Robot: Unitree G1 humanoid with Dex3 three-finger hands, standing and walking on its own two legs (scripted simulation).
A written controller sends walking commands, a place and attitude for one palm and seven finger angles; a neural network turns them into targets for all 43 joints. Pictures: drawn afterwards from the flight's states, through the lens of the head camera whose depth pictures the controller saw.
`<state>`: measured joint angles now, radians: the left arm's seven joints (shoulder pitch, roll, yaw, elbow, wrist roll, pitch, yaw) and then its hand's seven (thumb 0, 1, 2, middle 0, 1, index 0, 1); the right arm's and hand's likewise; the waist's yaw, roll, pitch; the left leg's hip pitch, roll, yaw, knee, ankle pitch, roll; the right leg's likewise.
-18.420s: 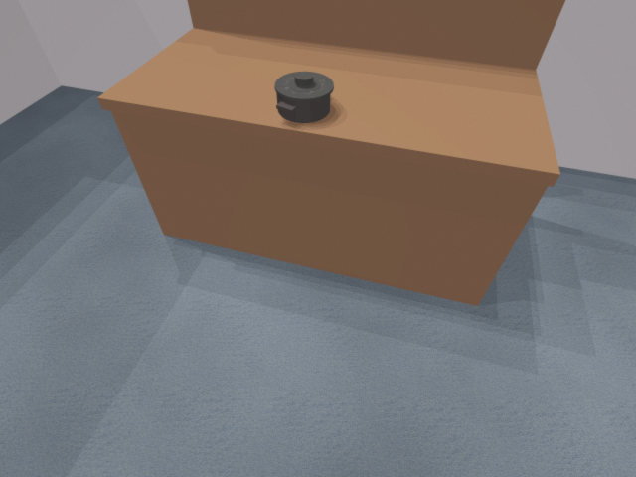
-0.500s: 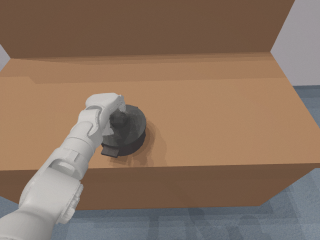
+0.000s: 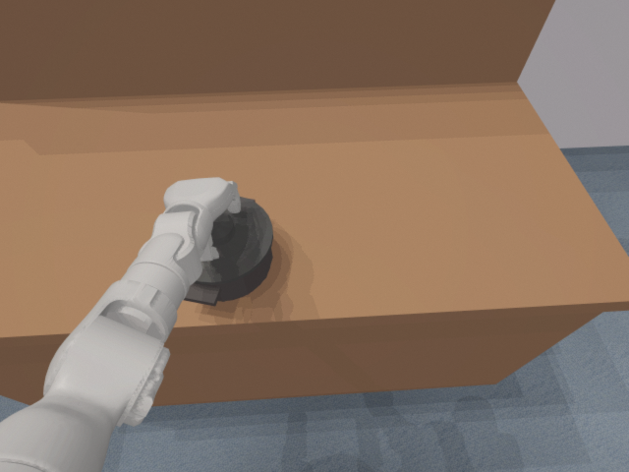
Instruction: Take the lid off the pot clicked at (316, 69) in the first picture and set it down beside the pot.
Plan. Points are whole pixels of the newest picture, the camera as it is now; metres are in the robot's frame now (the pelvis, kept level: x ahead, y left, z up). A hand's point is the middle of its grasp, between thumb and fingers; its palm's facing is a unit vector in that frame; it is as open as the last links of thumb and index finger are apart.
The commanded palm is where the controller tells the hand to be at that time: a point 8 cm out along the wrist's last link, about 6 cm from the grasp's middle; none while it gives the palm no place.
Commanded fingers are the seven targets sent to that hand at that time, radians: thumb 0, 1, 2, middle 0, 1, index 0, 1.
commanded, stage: lower the open fingers around the knob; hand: left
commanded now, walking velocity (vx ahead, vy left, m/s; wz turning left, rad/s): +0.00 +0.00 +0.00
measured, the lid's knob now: (217, 228) +0.47 +0.13 -0.01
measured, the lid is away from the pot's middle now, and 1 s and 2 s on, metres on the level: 0.00 0.00 0.00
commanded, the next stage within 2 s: close the fingers and squeeze the knob in 0.24 s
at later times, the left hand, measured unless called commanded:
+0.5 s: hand (208, 234) +0.45 +0.13 +0.01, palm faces -0.40 -0.03 -0.91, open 10.3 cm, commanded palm +0.45 +0.13 +0.06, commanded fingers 0.00 -0.01 0.94 -0.48 -0.89 -0.48 -0.89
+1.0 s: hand (211, 232) +0.45 +0.13 +0.01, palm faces -0.41 -0.02 -0.91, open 8.7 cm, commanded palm +0.45 +0.12 +0.06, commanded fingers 0.00 0.26 0.84 -0.63 -1.07 -0.63 -1.07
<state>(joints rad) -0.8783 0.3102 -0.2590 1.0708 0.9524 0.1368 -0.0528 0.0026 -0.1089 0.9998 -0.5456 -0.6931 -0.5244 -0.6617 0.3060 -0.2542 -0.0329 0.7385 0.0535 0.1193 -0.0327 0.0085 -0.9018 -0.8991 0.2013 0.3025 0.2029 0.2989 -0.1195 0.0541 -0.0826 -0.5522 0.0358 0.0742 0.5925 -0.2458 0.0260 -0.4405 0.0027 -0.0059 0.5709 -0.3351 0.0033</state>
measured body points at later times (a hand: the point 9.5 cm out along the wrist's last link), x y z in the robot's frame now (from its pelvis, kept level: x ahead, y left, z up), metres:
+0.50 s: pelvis -0.01 +0.00 +0.00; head +0.06 -0.01 +0.44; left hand +0.46 +0.13 +0.07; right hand +0.03 -0.27 -0.14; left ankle +0.02 +0.11 -0.73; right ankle -0.04 -0.13 -0.73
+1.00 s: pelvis +0.00 +0.00 +0.00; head +0.06 -0.01 +0.44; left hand +0.47 +0.13 +0.07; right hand +0.03 -0.27 -0.14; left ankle +0.02 +0.11 -0.73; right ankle -0.04 -0.13 -0.73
